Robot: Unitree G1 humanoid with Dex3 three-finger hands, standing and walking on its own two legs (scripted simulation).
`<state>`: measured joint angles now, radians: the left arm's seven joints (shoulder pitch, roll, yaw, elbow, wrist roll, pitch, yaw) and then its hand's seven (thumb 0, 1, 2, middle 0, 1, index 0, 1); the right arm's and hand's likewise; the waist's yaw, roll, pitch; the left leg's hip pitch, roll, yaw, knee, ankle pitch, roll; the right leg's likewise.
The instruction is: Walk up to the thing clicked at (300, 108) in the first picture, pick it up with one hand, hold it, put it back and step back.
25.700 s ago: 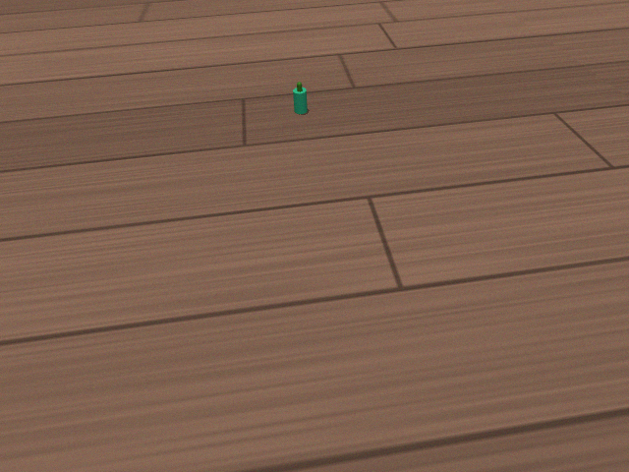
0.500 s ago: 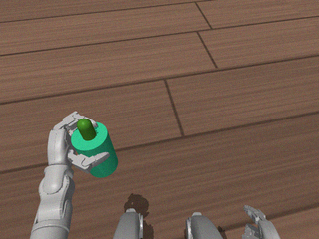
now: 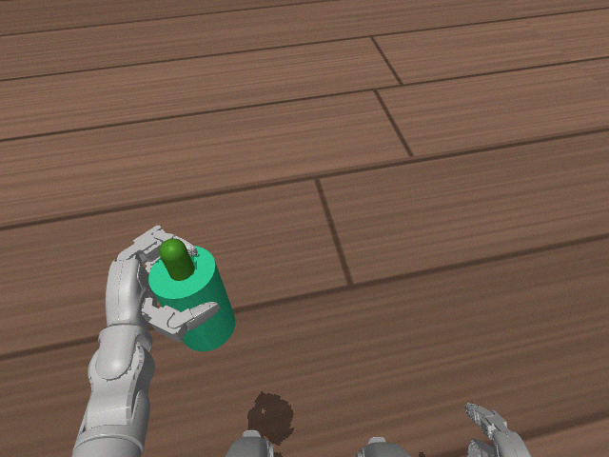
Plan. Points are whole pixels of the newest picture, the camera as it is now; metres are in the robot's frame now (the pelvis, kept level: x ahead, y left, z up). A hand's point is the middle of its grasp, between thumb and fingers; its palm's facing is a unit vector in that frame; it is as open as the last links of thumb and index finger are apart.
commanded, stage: lift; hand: left
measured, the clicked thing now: (191, 290) +0.34 +0.16 +0.03
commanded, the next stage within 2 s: hold in 0.30 s
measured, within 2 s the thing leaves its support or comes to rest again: neither
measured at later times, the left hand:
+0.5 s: hand (177, 265) +0.35 +0.17 +0.07, palm faces +0.07 -1.00 +0.00, open 9.7 cm
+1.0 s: hand (175, 270) +0.33 +0.17 +0.08, palm faces +0.07 -1.00 -0.01, open 9.7 cm
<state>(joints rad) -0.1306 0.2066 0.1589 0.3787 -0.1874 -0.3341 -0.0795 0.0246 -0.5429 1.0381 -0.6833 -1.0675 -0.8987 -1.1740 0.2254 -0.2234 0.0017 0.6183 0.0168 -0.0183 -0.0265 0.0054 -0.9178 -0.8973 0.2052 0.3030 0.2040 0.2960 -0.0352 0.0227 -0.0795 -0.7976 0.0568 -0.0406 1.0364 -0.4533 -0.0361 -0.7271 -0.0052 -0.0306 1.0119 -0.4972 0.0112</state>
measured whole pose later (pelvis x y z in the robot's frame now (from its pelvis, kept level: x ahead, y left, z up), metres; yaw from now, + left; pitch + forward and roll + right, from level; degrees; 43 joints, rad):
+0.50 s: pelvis +0.01 +0.00 +0.02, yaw +0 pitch +9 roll -1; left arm -0.14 0.19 0.16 0.40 -0.19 -0.34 -0.09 0.02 -0.54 1.04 -0.68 -1.07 -0.90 -1.18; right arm 0.24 -0.22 0.00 0.63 0.01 0.01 -0.02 0.01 -0.92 -0.90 0.20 0.30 0.20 0.30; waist -0.03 0.02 -0.06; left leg -0.66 0.05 -0.02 0.93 -0.43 -0.03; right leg -0.59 -0.01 -0.02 0.90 -0.47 0.02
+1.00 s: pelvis +0.01 +0.00 +0.03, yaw +0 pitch +6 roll -1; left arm -0.12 0.18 0.13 0.39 -0.18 -0.33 -0.07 0.02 -0.54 1.04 -0.68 -1.07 -0.90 -1.18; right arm 0.22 -0.22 0.00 0.62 0.02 0.01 -0.02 0.01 -0.92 -0.90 0.20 0.30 0.20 0.30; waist -0.02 0.02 -0.03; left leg -0.58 0.05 -0.02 0.87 -0.40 -0.03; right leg -0.52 -0.01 -0.02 0.84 -0.43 0.02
